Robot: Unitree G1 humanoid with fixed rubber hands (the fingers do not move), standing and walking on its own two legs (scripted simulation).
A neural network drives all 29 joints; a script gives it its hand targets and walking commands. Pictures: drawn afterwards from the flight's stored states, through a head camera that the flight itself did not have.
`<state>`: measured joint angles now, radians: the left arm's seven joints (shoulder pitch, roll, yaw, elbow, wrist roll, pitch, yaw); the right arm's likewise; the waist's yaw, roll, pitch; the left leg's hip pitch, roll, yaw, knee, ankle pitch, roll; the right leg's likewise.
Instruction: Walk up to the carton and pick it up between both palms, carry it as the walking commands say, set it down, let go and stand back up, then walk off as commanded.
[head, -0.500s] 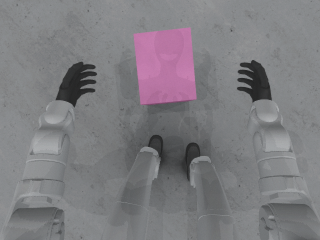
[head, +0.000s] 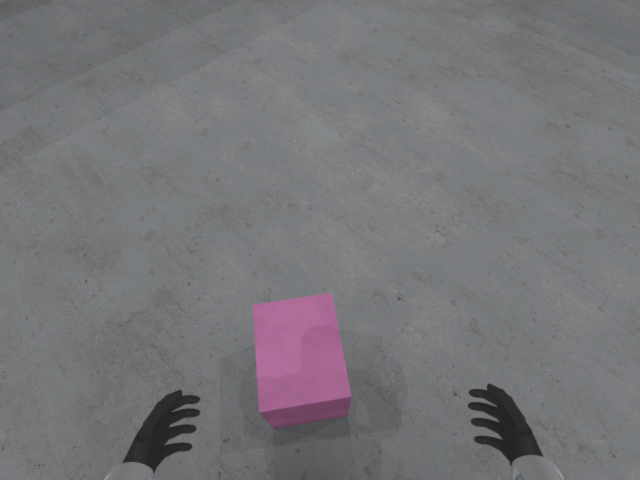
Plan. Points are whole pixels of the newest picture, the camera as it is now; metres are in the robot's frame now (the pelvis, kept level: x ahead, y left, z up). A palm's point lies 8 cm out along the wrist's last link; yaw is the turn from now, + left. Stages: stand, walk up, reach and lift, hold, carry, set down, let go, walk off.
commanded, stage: let go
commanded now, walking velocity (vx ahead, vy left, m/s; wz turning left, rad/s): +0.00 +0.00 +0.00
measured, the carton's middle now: (302, 362) +0.44 +0.09 -0.64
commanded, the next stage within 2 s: stand in 0.58 s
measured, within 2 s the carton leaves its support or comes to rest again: neither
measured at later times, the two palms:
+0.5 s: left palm (129, 460) +0.16 +0.25 -0.07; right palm (525, 476) +0.16 -0.22 -0.08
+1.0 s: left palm out of the picture +0.11 +0.32 -0.10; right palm out of the picture +0.10 -0.26 -0.08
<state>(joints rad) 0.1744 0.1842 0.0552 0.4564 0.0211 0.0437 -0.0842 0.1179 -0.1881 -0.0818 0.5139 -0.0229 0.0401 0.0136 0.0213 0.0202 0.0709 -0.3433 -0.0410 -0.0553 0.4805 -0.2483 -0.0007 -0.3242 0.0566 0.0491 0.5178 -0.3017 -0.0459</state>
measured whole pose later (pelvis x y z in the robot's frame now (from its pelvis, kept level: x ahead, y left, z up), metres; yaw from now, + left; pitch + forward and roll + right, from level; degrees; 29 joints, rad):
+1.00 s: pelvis +0.02 +0.04 +0.00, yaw -2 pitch +0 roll +0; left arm 0.32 0.33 0.05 0.78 0.03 0.00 0.00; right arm 0.27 -0.32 -0.07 0.83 -0.04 -0.02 -0.01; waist 0.00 -0.02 -0.11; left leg -0.17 -0.06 0.00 0.47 -0.29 0.06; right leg -0.14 0.03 0.09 0.46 -0.32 0.00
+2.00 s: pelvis -0.02 +0.03 +0.01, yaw -3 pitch -3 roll +0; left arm 0.25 0.35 0.00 1.02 0.02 -0.02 0.00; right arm 0.18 -0.34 -0.03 1.07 -0.01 -0.02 0.00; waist 0.00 0.00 -0.03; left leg -0.13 -0.04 0.00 0.38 -0.20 0.03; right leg -0.11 0.04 0.10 0.38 -0.21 -0.01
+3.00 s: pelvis -0.07 +0.01 -0.01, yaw -2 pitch -1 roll +2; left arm 0.22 0.29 0.01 1.07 0.02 0.05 0.03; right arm 0.13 -0.29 -0.03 1.09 -0.01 0.07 -0.01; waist 0.01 0.01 0.02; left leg -0.33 -0.05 0.00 0.51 -0.17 0.01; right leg -0.26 -0.01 0.03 0.61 -0.32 0.00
